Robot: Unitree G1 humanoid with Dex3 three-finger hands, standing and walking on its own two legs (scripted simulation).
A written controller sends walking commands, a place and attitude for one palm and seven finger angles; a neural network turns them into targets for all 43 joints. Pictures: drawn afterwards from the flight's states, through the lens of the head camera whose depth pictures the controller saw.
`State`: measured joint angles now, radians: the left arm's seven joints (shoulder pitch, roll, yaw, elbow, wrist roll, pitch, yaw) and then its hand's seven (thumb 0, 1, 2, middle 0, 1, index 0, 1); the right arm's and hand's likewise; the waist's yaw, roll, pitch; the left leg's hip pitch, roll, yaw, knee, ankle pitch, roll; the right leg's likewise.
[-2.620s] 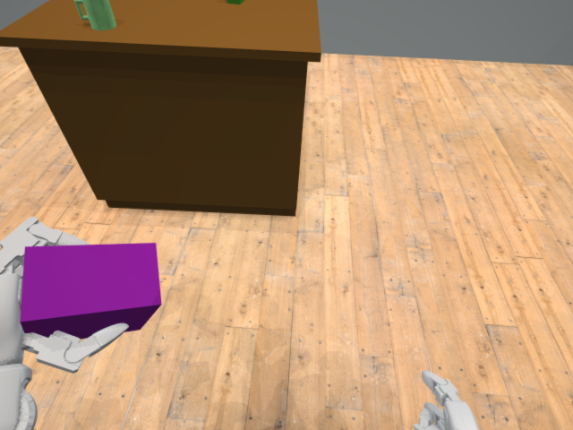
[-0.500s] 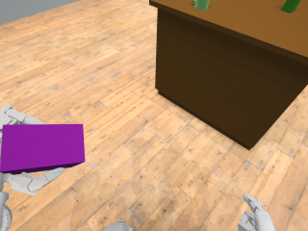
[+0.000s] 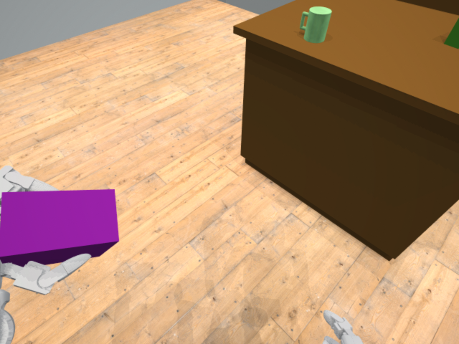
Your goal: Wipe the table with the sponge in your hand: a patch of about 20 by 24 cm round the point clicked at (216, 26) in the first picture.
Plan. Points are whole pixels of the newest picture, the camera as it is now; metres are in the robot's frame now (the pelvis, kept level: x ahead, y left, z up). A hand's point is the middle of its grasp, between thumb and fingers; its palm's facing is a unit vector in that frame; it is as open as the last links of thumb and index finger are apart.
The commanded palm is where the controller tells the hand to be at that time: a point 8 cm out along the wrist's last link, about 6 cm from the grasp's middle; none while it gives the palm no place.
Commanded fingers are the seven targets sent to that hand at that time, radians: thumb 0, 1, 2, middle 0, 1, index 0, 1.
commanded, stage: walk to a spot facing it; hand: left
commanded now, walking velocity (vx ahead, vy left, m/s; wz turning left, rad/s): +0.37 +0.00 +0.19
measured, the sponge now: (75, 229) +0.22 +0.23 +0.16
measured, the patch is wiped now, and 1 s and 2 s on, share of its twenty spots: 0.00 0.00 0.00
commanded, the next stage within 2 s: turn to face it in 1.12 s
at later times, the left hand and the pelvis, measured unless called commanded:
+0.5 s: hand (94, 161) +0.33 +0.25 +0.17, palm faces +0.54 -0.71 -0.46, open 10.6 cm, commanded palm +0.28 +0.28 +0.17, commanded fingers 0.00 0.10 1.30 -1.20 -1.60 -1.20 -1.60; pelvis +0.16 -0.02 -0.02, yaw +7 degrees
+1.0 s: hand (107, 154) +0.37 +0.25 +0.14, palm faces +0.73 -0.57 -0.39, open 10.6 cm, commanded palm +0.31 +0.26 +0.17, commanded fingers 0.00 0.10 1.30 -1.20 -1.60 -1.20 -1.60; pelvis +0.26 -0.06 -0.01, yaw +22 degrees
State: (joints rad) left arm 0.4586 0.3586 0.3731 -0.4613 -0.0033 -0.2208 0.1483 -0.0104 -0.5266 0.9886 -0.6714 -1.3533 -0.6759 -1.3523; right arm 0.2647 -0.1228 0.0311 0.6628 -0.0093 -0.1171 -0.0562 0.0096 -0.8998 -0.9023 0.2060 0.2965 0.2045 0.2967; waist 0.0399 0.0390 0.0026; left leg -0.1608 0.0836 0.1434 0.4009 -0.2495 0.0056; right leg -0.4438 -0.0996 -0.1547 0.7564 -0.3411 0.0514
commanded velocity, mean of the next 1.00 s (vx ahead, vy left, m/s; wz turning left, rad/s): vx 0.27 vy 0.00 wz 0.44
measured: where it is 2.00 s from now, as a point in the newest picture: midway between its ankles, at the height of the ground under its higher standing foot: (251, 343)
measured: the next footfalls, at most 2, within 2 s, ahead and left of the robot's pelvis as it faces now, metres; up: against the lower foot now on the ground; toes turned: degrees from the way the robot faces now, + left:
right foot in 0.08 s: +0.10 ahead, -0.13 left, +0.00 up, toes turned -10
left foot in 0.52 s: +0.28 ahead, +0.12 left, +0.00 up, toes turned +19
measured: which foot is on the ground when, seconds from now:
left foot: down 0.00-0.08, up 0.10-0.50, down 0.52-0.86, up 0.88-1.00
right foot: up 0.00-0.06, down 0.08-0.52, up 0.54-0.84, down 0.86-1.00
